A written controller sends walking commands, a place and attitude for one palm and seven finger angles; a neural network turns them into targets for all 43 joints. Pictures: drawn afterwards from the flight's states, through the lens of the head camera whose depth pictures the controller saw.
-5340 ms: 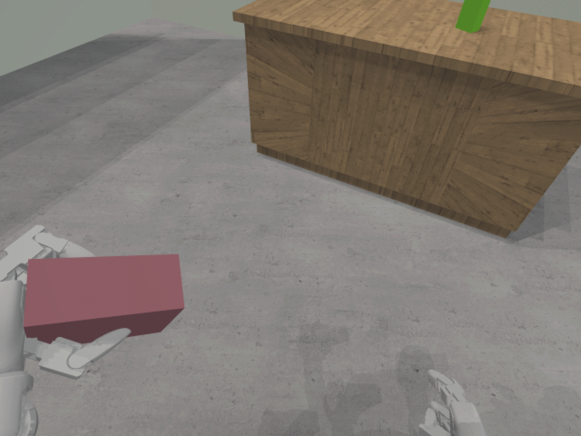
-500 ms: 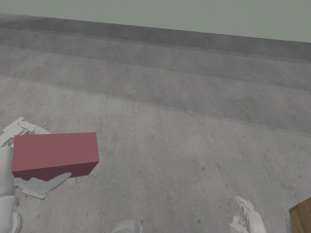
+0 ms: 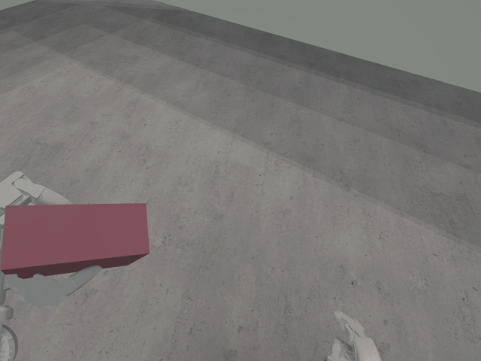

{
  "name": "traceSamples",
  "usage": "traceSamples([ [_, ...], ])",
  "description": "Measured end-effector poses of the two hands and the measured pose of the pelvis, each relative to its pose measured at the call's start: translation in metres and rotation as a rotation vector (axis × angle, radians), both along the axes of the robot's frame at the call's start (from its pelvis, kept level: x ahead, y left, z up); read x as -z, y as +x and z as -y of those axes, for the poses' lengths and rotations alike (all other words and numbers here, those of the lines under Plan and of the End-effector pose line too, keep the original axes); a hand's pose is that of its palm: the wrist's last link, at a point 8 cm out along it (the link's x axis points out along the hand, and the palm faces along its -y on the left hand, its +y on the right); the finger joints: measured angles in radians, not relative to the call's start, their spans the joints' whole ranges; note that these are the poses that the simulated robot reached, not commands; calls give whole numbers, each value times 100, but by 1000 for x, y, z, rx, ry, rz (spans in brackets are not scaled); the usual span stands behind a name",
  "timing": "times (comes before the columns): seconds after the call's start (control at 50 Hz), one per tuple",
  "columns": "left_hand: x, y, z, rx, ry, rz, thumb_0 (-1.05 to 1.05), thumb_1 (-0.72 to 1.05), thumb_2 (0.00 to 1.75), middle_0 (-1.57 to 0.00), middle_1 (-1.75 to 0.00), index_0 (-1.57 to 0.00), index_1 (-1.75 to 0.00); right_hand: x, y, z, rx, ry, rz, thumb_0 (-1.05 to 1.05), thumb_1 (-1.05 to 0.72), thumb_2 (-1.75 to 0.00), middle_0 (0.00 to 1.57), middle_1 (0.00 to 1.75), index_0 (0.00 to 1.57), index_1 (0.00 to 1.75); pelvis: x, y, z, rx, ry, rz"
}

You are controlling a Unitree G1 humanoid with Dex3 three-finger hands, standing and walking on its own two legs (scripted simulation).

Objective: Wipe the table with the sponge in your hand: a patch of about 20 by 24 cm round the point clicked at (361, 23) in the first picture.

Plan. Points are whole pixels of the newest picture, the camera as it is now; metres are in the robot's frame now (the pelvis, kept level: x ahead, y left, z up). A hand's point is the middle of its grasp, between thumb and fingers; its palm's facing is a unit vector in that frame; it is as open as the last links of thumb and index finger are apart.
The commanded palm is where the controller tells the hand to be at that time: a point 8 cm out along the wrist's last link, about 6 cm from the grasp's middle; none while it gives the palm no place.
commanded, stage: walk to a spot facing it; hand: left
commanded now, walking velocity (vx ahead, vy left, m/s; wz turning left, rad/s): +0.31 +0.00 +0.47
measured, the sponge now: (100, 239) +0.22 +0.20 +0.16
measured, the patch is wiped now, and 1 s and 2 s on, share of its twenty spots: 0.00 0.00 0.00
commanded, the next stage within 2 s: turn to face it in 0.94 s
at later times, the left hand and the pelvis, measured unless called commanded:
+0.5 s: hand (9, 249) +0.20 +0.29 +0.17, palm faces +0.60 -0.68 -0.43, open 10.2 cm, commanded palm +0.12 +0.31 +0.18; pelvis +0.03 +0.00 -0.02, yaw +14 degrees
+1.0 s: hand (32, 227) +0.23 +0.28 +0.17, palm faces +0.66 -0.59 -0.46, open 10.2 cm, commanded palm +0.15 +0.31 +0.18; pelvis +0.12 -0.01 +0.00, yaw +25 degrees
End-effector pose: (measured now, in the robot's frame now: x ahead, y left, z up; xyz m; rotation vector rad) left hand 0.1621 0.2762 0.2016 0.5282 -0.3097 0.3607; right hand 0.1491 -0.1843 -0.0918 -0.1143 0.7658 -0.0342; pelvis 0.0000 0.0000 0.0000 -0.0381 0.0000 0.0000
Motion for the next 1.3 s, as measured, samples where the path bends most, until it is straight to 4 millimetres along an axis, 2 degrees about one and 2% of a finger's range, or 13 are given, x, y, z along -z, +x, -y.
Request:
traceSamples([
  [0.14,18,-20,11,-125,-38,-47,-1,-50,100,-72,-135,-73,-135,22,18,24,-122,-39,-46,1,-90,-90,21,30,21,30,9,-4,22,-95,48,11],
  [0.26,14,-26,7,-154,-29,-89,-1,-50,100,-72,-135,-73,-135,-1,42,55,-109,-148,-49,1,-90,-90,21,30,21,30,-4,9,21,-165,87,1],
  [0.34,8,-27,-11,-192,0,-54,-1,-50,100,-72,-135,-73,-135,-14,67,58,-123,-210,-15,1,-90,-90,20,30,20,30,-2,19,13,-201,92,-13],
  [0.44,13,-22,-35,-210,30,61,-1,-50,100,-72,-136,-73,-135,-12,101,35,-121,-218,82,1,-90,-90,20,30,20,30,21,28,-5,-228,71,8],
  [0.5,16,-15,-45,-219,36,56,-1,-50,100,-72,-136,-73,-135,-9,110,7,-142,-141,82,1,-90,-90,20,30,20,30,19,32,-4,-251,60,15],
  [0.66,-4,-21,-26,-252,45,22,-1,-50,100,-72,-136,-73,-135,-3,118,-48,-274,8,38,1,-90,-90,20,30,20,30,3,59,4,-294,23,-5],
  [0.74,0,-18,-20,-342,68,-3,-1,-50,100,-72,-136,-73,-135,15,134,-50,-327,32,5,1,-90,-90,21,30,21,30,10,80,16,-323,34,-4],
  [0.82,15,-5,-20,-413,-2,-15,-1,-50,100,-72,-136,-73,-135,28,159,-34,-376,-16,-35,1,-90,-90,21,30,21,30,14,94,22,-366,49,10],
  [0.94,20,11,-21,-405,-43,-68,-1,-50,100,-72,-136,-73,-135,5,200,-7,-358,-137,-30,1,-90,-90,21,30,21,30,1,114,18,-420,78,3],
  [1.02,12,12,-32,-399,0,-55,-1,-50,100,-72,-136,-73,-135,-13,226,-4,-356,-209,7,1,-90,-90,20,30,20,30,1,126,9,-450,83,-14],
  [1.12,10,10,-57,-414,66,46,-1,-50,100,-72,-136,-73,-135,-14,255,-27,-349,-238,91,1,-90,-90,20,30,20,30,21,135,-14,-463,62,-2],
  [1.2,17,15,-75,-442,59,55,-1,-50,100,-72,-136,-73,-135,-9,258,-63,-375,-150,78,1,-91,-90,20,30,20,30,19,140,-14,-464,54,15],
  [1.3,9,25,-63,-436,9,47,-1,-50,100,-72,-136,-73,-135,-13,249,-101,-453,-28,83,1,-90,-90,20,30,20,30,7,150,-11,-431,32,12],
])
